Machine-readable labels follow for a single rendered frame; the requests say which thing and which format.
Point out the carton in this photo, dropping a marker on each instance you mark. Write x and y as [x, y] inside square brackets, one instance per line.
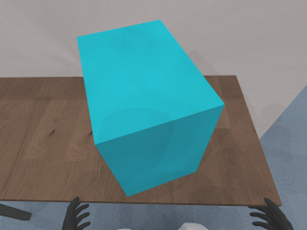
[152, 111]

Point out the table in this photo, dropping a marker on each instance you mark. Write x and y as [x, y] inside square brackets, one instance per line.
[48, 153]

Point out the robot left hand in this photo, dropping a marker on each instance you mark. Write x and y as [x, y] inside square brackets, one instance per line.
[71, 220]

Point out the robot right hand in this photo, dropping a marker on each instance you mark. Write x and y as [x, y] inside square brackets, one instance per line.
[274, 217]

